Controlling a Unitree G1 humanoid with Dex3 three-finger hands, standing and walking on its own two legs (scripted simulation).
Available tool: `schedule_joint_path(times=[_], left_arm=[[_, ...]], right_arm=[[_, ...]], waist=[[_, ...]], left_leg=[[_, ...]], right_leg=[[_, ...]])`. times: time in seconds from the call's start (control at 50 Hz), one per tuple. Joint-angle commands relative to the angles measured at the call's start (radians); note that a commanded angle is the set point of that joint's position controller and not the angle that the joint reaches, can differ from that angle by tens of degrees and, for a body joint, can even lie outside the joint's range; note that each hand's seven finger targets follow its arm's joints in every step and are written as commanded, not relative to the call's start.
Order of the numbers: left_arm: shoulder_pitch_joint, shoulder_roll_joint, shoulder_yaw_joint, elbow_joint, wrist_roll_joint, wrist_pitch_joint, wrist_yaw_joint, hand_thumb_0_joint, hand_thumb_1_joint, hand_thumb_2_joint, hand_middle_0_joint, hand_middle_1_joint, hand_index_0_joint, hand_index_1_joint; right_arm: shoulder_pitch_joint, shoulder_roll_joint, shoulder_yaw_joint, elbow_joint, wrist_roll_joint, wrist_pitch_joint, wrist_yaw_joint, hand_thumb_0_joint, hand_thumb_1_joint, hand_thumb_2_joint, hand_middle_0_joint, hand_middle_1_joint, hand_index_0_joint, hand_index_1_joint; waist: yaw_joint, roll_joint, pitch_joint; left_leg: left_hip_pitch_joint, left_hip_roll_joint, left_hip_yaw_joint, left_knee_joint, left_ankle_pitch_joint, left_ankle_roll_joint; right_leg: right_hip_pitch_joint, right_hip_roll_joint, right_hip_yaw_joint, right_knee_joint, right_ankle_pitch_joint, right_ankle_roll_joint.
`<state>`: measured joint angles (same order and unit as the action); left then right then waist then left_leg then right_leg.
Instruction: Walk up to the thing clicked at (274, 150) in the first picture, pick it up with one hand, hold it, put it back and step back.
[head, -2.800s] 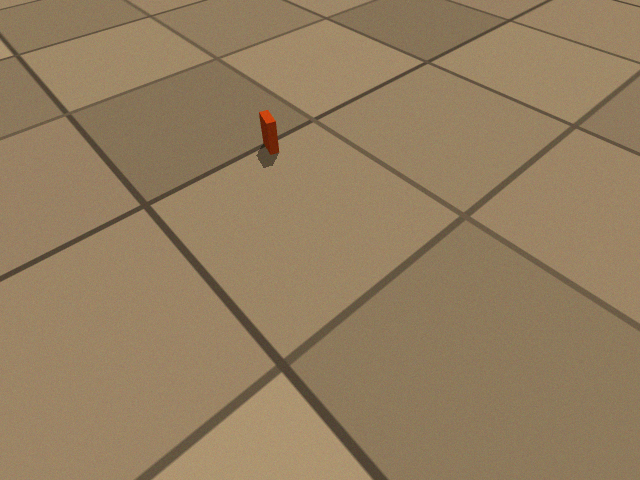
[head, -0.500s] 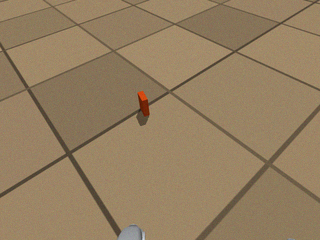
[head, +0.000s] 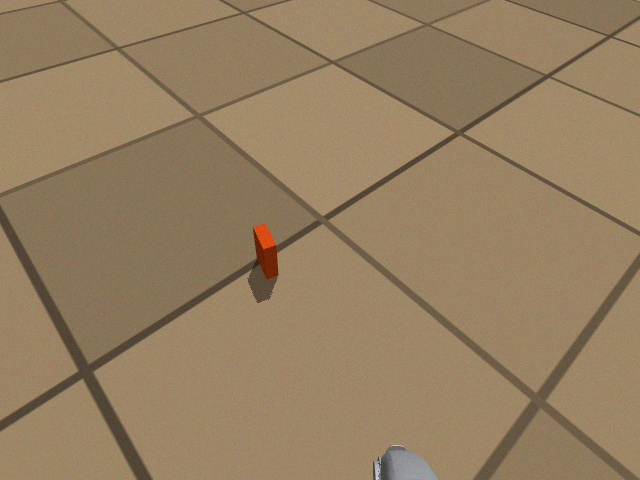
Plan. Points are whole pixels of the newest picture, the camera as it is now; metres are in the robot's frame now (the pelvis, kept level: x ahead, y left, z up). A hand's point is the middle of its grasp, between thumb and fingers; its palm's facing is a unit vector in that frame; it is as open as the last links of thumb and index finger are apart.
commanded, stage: walk up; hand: left
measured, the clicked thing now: (266, 251) +0.97 +0.17 -0.68
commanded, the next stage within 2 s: none
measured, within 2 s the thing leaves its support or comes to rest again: neither
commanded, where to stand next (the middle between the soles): +0.67 -0.04 m, yaw +2 degrees
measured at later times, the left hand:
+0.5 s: hand (178, 407) +0.25 +0.21 -0.12, palm faces +0.01 -0.92 -0.40, open 7.4 cm
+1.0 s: hand (191, 310) +0.42 +0.23 -0.15, palm faces -0.01 -0.94 -0.34, open 7.4 cm
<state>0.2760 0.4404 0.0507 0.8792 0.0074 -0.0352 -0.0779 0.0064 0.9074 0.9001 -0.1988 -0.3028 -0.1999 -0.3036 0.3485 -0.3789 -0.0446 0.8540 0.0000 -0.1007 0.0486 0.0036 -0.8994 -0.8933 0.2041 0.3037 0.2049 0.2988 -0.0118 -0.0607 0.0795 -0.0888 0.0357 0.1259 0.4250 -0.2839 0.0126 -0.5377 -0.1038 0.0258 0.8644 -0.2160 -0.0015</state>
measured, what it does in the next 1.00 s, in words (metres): walks ahead: right foot, then left foot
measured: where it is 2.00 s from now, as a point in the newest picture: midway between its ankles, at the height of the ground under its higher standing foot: (325, 353)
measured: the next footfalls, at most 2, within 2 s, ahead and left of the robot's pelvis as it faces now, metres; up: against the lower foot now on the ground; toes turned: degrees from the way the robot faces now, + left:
right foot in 0.14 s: +0.23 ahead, -0.16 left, +0.00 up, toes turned -5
left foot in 0.66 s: +0.40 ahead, +0.09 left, +0.00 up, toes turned +8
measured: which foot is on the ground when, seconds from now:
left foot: down 0.00-0.18, up 0.20-0.64, down 0.66-1.00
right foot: up 0.00-0.12, down 0.14-0.70, up 0.72-1.00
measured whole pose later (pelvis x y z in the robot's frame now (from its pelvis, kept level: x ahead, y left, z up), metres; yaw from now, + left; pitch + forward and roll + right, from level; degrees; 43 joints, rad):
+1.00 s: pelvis +0.37 -0.05 -0.01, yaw +2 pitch -4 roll +1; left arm 0.30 0.43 0.05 0.88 0.01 -0.04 -0.07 0.01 0.91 0.90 -0.20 -0.30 -0.20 -0.30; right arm 0.32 -0.40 -0.05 0.83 -0.01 -0.08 0.05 0.00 -0.90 -0.89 0.20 0.30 0.20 0.30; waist -0.01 -0.04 0.09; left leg -0.14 0.04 0.08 0.50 -0.29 0.01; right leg -0.47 -0.12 0.01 0.76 -0.24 0.00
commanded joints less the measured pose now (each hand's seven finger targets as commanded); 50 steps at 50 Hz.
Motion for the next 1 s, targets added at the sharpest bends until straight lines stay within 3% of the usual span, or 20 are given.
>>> schedule_joint_path(times=[0.0, 0.08, 0.12, 0.14, 0.16, 0.18, 0.24, 0.3, 0.34, 0.44, 0.56, 0.62, 0.64, 0.66, 0.68, 0.7, 0.74, 0.78, 0.88, 0.98], left_arm=[[-0.084, 0.129, 0.049, -0.101, 0.002, -0.031, -0.010, 0.000, 0.900, 0.900, -0.200, -0.300, -0.200, -0.300], [-0.064, 0.140, 0.063, -0.076, 0.006, -0.034, -0.008, 0.000, 0.900, 0.900, -0.200, -0.300, -0.200, -0.300], [0.079, 0.192, 0.091, -0.034, 0.008, -0.051, 0.008, 0.000, 0.900, 0.900, -0.200, -0.300, -0.200, -0.300], [0.177, 0.260, 0.117, -0.018, 0.015, -0.063, 0.022, 0.000, 0.900, 0.900, -0.200, -0.300, -0.200, -0.300], [0.176, 0.334, 0.127, -0.043, 0.009, -0.069, 0.031, 0.000, 0.900, 0.900, -0.200, -0.300, -0.200, -0.300], [0.152, 0.347, 0.125, -0.041, -0.006, -0.064, 0.034, 0.000, 0.900, 0.900, -0.200, -0.300, -0.200, -0.300], [0.049, 0.242, 0.090, -0.065, -0.019, -0.063, 0.051, 0.000, 0.900, 0.900, -0.200, -0.300, -0.200, -0.300], [0.005, 0.201, 0.076, -0.077, -0.016, -0.070, 0.051, 0.000, 0.900, 0.900, -0.200, -0.300, -0.200, -0.300], [0.012, 0.196, 0.074, -0.094, -0.012, -0.077, 0.051, 0.000, 0.900, 0.900, -0.200, -0.300, -0.200, -0.300], [0.034, 0.221, 0.086, -0.116, 0.006, -0.077, 0.046, 0.000, 0.900, 0.900, -0.200, -0.300, -0.200, -0.300], [0.065, 0.232, 0.084, -0.119, 0.004, -0.068, 0.044, 0.000, 0.900, 0.900, -0.200, -0.300, -0.200, -0.300], [0.050, 0.225, 0.072, -0.126, 0.004, -0.058, 0.047, 0.000, 0.900, 0.900, -0.200, -0.300, -0.200, -0.300], [0.075, 0.184, 0.055, -0.132, 0.002, -0.054, 0.049, 0.000, 0.900, 0.900, -0.200, -0.300, -0.200, -0.300], [0.135, 0.112, 0.032, -0.141, -0.011, -0.052, 0.051, 0.000, 0.900, 0.900, -0.200, -0.300, -0.200, -0.300], [0.153, 0.140, 0.048, -0.123, -0.016, -0.040, 0.058, 0.000, 0.900, 0.900, -0.200, -0.300, -0.200, -0.300], [0.104, 0.217, 0.059, -0.107, -0.001, -0.030, 0.069, 0.000, 0.900, 0.900, -0.200, -0.300, -0.200, -0.300], [0.049, 0.206, 0.051, -0.102, -0.007, -0.034, 0.062, 0.000, 0.900, 0.900, -0.200, -0.300, -0.200, -0.300], [0.110, 0.178, 0.046, -0.074, -0.016, -0.025, 0.048, 0.000, 0.900, 0.900, -0.200, -0.300, -0.200, -0.300], [0.091, 0.151, 0.050, -0.067, -0.004, -0.014, 0.021, 0.000, 0.900, 0.900, -0.200, -0.300, -0.200, -0.300], [0.015, 0.155, 0.066, -0.068, 0.002, -0.035, 0.010, 0.000, 0.900, 0.900, -0.200, -0.300, -0.200, -0.300]], right_arm=[[-0.029, -0.300, -0.089, -0.079, 0.000, -0.025, -0.021, 0.000, -0.900, -0.900, 0.200, 0.300, 0.200, 0.300], [-0.031, -0.303, -0.094, -0.087, -0.001, -0.007, -0.026, 0.000, -0.900, -0.900, 0.200, 0.300, 0.200, 0.300], [0.004, -0.248, -0.073, -0.093, -0.002, -0.002, -0.029, 0.000, -0.900, -0.900, 0.200, 0.300, 0.200, 0.300], [0.061, -0.180, -0.049, -0.096, -0.001, -0.001, -0.027, 0.000, -0.900, -0.900, 0.200, 0.300, 0.200, 0.300], [0.106, -0.155, -0.035, -0.102, 0.009, 0.005, -0.024, 0.000, -0.900, -0.900, 0.200, 0.300, 0.200, 0.300], [0.042, -0.260, -0.056, -0.079, 0.003, 0.014, -0.039, 0.000, -0.900, -0.900, 0.200, 0.300, 0.200, 0.300], [0.010, -0.244, -0.060, -0.037, 0.022, 0.017, -0.033, 0.000, -0.900, -0.900, 0.200, 0.300, 0.200, 0.300], [0.052, -0.218, -0.057, -0.017, 0.008, 0.034, -0.015, 0.000, -0.900, -0.900, 0.200, 0.300, 0.200, 0.300], [0.038, -0.215, -0.063, -0.018, 0.003, 0.044, -0.004, 0.000, -0.900, -0.900, 0.200, 0.300, 0.200, 0.300], [-0.090, -0.215, -0.071, -0.054, -0.014, 0.044, 0.012, 0.000, -0.900, -0.900, 0.200, 0.300, 0.200, 0.300], [-0.160, -0.194, -0.064, -0.075, -0.021, 0.020, 0.017, 0.000, -0.900, -0.900, 0.200, 0.300, 0.200, 0.300], [-0.050, -0.217, -0.076, -0.037, -0.024, 0.010, 0.009, 0.000, -0.900, -0.900, 0.200, 0.300, 0.200, 0.300], [0.074, -0.260, -0.091, -0.005, -0.034, 0.002, -0.002, 0.000, -0.900, -0.900, 0.200, 0.300, 0.200, 0.300], [0.142, -0.347, -0.117, -0.008, -0.047, -0.004, -0.015, 0.000, -0.900, -0.900, 0.200, 0.300, 0.200, 0.300], [0.128, -0.385, -0.124, -0.038, -0.027, -0.003, -0.022, 0.000, -0.900, -0.900, 0.200, 0.300, 0.200, 0.300], [0.107, -0.375, -0.128, -0.038, 0.000, 0.001, -0.022, 0.000, -0.900, -0.900, 0.200, 0.300, 0.200, 0.300], [0.052, -0.310, -0.098, -0.055, 0.004, 0.005, -0.032, 0.000, -0.900, -0.900, 0.200, 0.300, 0.200, 0.300], [0.000, -0.275, -0.078, -0.063, 0.012, -0.003, -0.036, 0.000, -0.900, -0.900, 0.200, 0.300, 0.200, 0.300], [-0.058, -0.296, -0.085, -0.097, -0.005, -0.007, -0.027, 0.000, -0.900, -0.900, 0.200, 0.300, 0.200, 0.300], [-0.065, -0.310, -0.090, -0.103, -0.009, -0.001, -0.015, 0.000, -0.900, -0.900, 0.200, 0.300, 0.200, 0.300]], waist=[[-0.012, 0.203, 0.008], [0.007, 0.184, -0.037], [0.082, 0.027, -0.141], [0.117, -0.169, -0.216], [0.098, -0.279, -0.210], [0.120, -0.195, -0.164], [0.053, -0.085, -0.042], [0.016, -0.098, -0.021], [0.013, -0.089, -0.021], [0.055, -0.054, 0.033], [0.067, -0.048, -0.021], [-0.006, 0.039, -0.054], [-0.057, 0.157, -0.141], [-0.074, 0.379, -0.206], [-0.067, 0.346, -0.197], [-0.066, 0.243, -0.156], [-0.048, 0.130, -0.070], [-0.001, 0.157, -0.031], [0.008, 0.248, 0.030], [-0.001, 0.243, 0.020]], left_leg=[[-0.073, 0.211, -0.103, -0.136, 0.338, 0.175], [-0.095, 0.210, -0.114, -0.034, 0.241, 0.159], [-0.154, 0.144, -0.077, 0.287, 0.325, 0.109], [-0.276, 0.060, -0.021, 0.560, 0.158, 0.076], [-0.498, -0.060, -0.069, 0.737, -0.209, 0.028], [-0.553, -0.029, -0.128, 0.808, -0.246, 0.027], [-0.485, 0.028, -0.231, 0.772, -0.096, 0.030], [-0.387, 0.023, -0.187, 0.668, 0.005, 0.015], [-0.433, 0.014, -0.182, 0.630, 0.067, -0.002], [-0.481, 0.060, -0.179, 0.376, 0.116, -0.027], [-0.318, 0.055, -0.100, 0.171, 0.133, 0.009], [-0.110, -0.012, -0.039, 0.086, 0.102, 0.039], [0.062, -0.001, -0.093, 0.048, 0.044, 0.072], [0.236, 0.200, -0.409, -0.005, -0.037, 0.148], [0.301, 0.390, -0.791, -0.133, -0.092, 0.256], [0.247, 0.422, -0.809, -0.125, -0.082, 0.303], [0.082, 0.326, -0.523, -0.115, 0.196, 0.247], [-0.034, 0.242, -0.311, -0.114, 0.299, 0.182], [-0.158, 0.211, -0.213, -0.178, 0.056, 0.223], [-0.231, 0.200, -0.210, -0.146, -0.085, 0.203]], right_leg=[[0.087, -0.013, -0.044, -0.220, 0.127, -0.011], [0.241, 0.040, -0.109, -0.266, 0.089, -0.032], [0.498, 0.061, -0.071, -0.332, 0.021, -0.062], [0.625, -0.067, 0.107, -0.422, -0.152, -0.088], [0.717, -0.310, 0.551, -0.573, -0.205, -0.170], [0.674, -0.357, 0.650, -0.599, -0.174, -0.256], [0.459, -0.207, 0.260, -0.562, 0.175, -0.177], [0.327, -0.123, 0.080, -0.585, 0.239, -0.174], [0.357, -0.116, 0.041, -0.608, 0.228, -0.181], [0.353, -0.157, 0.055, -0.679, -0.127, -0.187], [0.389, -0.183, 0.023, -0.536, 0.125, -0.196], [0.329, -0.125, -0.043, -0.347, 0.222, -0.159], [0.276, -0.062, -0.088, -0.106, 0.270, -0.128], [0.054, 0.032, -0.133, 0.178, 0.052, -0.065], [-0.144, 0.150, -0.096, 0.291, -0.336, -0.041], [-0.149, 0.065, 0.010, 0.347, -0.353, -0.054], [-0.098, 0.043, 0.080, 0.344, -0.247, -0.051], [-0.014, 0.018, 0.062, 0.246, -0.163, -0.041], [0.035, -0.013, -0.022, 0.011, -0.061, 0.010], [0.185, 0.007, -0.056, -0.195, 0.023, -0.003]])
